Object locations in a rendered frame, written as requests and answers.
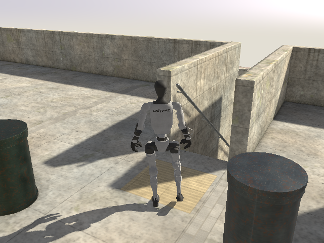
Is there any robot right forearm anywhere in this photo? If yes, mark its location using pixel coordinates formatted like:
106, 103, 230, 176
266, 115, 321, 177
181, 122, 191, 140

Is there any robot right thigh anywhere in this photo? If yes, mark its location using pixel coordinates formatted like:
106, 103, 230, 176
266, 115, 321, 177
169, 140, 180, 170

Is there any left robot hand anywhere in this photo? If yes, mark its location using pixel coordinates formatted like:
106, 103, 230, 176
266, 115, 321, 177
131, 141, 142, 152

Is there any right robot hand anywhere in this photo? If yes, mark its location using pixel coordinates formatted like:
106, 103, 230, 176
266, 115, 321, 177
180, 139, 192, 149

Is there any robot right upper arm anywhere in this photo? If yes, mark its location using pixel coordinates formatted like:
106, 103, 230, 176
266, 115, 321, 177
172, 102, 186, 130

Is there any robot left forearm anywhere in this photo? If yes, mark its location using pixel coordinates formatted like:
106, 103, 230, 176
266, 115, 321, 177
132, 123, 142, 143

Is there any humanoid robot torso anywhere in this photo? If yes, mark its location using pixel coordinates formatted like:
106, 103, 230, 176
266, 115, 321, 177
150, 100, 173, 152

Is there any robot left upper arm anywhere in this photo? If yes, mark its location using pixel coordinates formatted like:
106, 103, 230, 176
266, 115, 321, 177
137, 102, 151, 131

